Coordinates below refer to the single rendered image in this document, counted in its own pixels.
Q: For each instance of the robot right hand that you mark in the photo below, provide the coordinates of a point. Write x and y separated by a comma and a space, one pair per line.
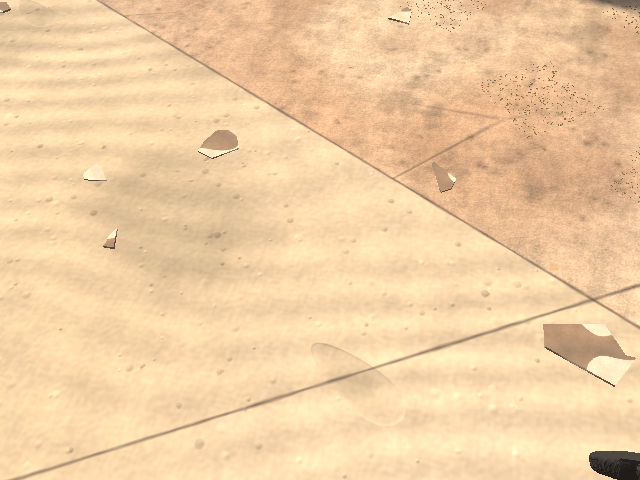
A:
620, 465

